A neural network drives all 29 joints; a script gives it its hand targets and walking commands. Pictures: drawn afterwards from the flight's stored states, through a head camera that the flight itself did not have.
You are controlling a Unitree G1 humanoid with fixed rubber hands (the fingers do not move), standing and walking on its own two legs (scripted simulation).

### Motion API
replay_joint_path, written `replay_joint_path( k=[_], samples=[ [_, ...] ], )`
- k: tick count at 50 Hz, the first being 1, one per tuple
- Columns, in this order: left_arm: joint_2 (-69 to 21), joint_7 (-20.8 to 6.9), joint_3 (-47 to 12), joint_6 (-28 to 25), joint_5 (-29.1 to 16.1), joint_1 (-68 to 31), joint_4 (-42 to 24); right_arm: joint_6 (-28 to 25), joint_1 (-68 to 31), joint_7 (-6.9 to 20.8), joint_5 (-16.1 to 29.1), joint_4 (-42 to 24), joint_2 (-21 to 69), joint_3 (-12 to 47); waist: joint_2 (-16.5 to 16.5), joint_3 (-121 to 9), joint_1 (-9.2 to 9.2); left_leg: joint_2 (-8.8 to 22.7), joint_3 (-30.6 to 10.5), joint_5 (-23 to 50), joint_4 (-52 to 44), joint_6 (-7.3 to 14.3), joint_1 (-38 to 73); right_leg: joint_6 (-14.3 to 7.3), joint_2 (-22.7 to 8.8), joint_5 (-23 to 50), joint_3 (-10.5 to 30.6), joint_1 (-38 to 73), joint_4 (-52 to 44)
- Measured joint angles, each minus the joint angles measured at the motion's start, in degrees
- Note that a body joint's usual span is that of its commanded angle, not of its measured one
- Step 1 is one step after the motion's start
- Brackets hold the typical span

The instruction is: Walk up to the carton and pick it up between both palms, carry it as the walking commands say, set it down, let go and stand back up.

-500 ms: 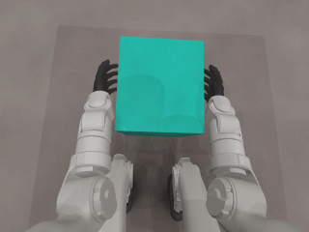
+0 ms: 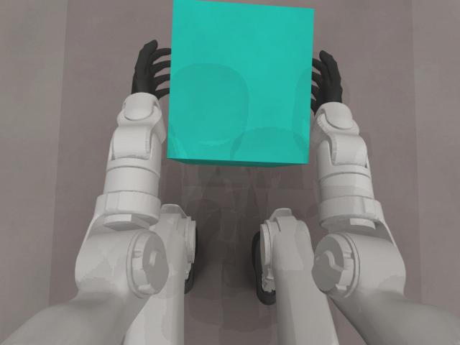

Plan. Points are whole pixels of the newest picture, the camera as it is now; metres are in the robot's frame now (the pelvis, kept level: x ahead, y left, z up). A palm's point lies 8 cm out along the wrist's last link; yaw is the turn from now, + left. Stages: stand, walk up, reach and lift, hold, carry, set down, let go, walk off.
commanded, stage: set down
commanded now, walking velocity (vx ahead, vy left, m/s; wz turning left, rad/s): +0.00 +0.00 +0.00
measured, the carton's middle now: (234, 105) +0.50 +0.00 -0.17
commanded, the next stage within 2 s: none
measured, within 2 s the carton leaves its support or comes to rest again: rests again in 1.96 s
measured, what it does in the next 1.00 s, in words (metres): lowers itself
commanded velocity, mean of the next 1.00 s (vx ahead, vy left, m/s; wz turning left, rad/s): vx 0.00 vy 0.00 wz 0.00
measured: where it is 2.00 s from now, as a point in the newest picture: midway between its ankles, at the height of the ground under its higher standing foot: (225, 274)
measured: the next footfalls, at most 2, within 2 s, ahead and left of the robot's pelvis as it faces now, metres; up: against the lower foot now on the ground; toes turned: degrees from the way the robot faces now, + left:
none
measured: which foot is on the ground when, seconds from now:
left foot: down 0.00-1.00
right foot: down 0.00-1.00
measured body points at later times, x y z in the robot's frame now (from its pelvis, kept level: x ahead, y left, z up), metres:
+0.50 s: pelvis -0.01 +0.00 -0.06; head +0.33 +0.01 +0.25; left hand +0.52 +0.15 -0.19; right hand +0.52 -0.14 -0.19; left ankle +0.11 +0.12 -0.46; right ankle +0.09 -0.12 -0.46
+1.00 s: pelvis +0.00 +0.00 -0.10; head +0.35 +0.00 +0.17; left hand +0.55 +0.15 -0.25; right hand +0.54 -0.14 -0.27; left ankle +0.11 +0.12 -0.45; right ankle +0.09 -0.12 -0.45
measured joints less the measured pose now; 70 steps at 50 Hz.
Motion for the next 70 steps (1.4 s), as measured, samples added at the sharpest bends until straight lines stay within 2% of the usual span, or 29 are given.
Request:
replay_joint_path(
  k=[28,43,50,70],
  samples=[
    [5.5,0.9,-1.6,-2.2,-3.3,-10.0,4.6,-1.7,-10.8,-2.6,3.8,4.9,-4.7,3.6,-0.2,7.9,0.15,-0.2,-0.1,-0.6,10.7,-0.7,-12.0,0.2,0.8,-1.0,-0.1,-12.1,11.3],
    [9.8,1.9,-5.0,-3.6,-7.0,-17.3,10.4,-3.1,-16.3,-4.4,7.1,9.2,-8.3,7.3,0.3,15.1,0.43,-0.6,-0.2,-1.6,16.9,-0.8,-15.0,0.4,0.9,-2.5,-0.2,-14.8,17.6],
    [11.0,2.3,-6.9,-4.3,-9.5,-18.6,11.4,-3.6,-15.9,-5.6,9.6,8.7,-9.3,9.7,0.9,16.2,0.76,-0.8,-0.2,-2.4,19.3,-0.9,-15.7,0.5,0.9,-3.5,-0.2,-15.3,20.1],
    [11.8,1.3,-5.3,-5.6,-8.6,-21.0,16.1,-3.5,-17.9,-4.3,8.6,12.2,-9.7,9.0,1.1,18.2,0.92,-1.1,-0.6,-1.7,21.1,-1.3,-16.1,0.5,1.3,-2.8,-0.5,-15.9,21.9]
  ],
)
